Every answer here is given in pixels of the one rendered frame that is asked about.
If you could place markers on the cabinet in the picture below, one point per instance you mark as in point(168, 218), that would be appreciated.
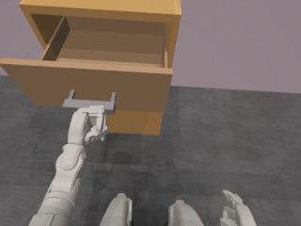
point(45, 15)

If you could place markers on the left robot forearm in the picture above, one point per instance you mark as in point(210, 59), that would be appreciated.
point(62, 195)

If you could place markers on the handle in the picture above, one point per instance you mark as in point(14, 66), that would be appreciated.
point(71, 105)

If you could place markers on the drawer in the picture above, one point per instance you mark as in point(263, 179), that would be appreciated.
point(96, 57)

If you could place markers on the robot left thigh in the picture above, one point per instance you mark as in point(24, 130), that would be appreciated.
point(118, 213)

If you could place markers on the robot right thigh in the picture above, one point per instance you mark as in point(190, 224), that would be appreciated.
point(182, 214)

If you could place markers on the robot thigh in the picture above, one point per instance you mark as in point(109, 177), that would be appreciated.
point(182, 214)
point(118, 213)

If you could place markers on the robot right hand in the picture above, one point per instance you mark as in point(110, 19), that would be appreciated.
point(242, 216)

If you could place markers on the robot left hand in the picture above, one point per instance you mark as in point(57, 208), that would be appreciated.
point(93, 119)

